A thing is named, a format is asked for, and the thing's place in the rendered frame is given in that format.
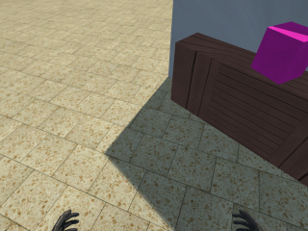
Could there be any pedestal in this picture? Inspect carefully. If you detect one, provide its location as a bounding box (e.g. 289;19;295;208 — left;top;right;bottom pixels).
170;33;308;187

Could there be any robot right hand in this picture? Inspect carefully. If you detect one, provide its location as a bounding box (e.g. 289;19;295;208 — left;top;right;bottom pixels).
232;209;264;231

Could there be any robot left hand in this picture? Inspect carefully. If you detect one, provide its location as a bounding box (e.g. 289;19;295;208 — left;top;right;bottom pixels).
52;209;80;231

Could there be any carton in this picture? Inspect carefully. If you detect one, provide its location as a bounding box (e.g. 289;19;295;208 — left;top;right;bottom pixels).
251;21;308;85

